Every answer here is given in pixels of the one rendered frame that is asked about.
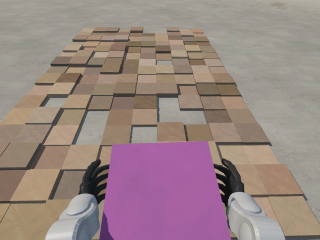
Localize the robot right hand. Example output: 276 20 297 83
213 158 245 208

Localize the robot left hand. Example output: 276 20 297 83
78 159 110 204

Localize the robot left forearm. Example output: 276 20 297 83
44 193 100 240

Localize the carton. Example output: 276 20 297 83
99 141 231 240

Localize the robot right forearm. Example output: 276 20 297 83
226 192 286 240

